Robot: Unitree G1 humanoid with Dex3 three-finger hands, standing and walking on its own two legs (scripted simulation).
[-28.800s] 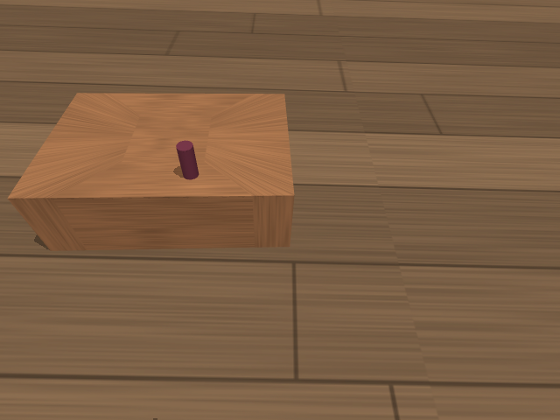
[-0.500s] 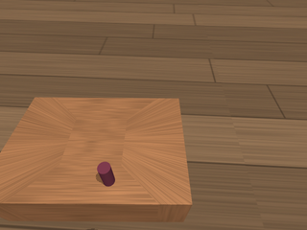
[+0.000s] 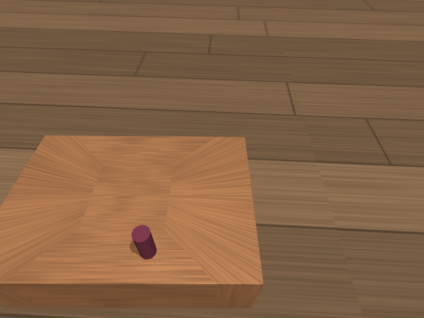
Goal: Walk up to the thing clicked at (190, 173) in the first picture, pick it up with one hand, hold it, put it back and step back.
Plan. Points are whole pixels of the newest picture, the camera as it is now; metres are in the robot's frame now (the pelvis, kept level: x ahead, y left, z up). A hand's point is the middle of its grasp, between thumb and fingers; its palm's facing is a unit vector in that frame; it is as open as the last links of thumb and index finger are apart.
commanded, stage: stand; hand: left
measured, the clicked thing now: (144, 242) +0.44 +0.23 -0.38
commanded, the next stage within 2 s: step back in 0.76 s
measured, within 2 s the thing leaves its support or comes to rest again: neither
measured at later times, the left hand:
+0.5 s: hand out of the picture +0.07 +0.26 -0.16, palm faces -0.03 -0.94 -0.34, open 7.4 cm
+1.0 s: hand out of the picture +0.07 +0.29 -0.17, palm faces -0.02 -0.93 -0.38, open 7.4 cm
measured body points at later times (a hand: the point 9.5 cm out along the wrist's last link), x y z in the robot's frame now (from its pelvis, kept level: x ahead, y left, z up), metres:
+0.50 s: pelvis +0.00 +0.00 +0.00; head +0.00 +0.00 +0.45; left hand +0.07 +0.31 -0.13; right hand +0.07 -0.30 -0.13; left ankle +0.00 +0.15 -0.75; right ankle -0.02 -0.11 -0.75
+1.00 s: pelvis -0.04 +0.02 -0.02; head +0.02 +0.02 +0.43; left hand +0.07 +0.34 -0.14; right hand +0.06 -0.31 -0.14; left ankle -0.02 +0.14 -0.74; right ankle -0.02 -0.11 -0.75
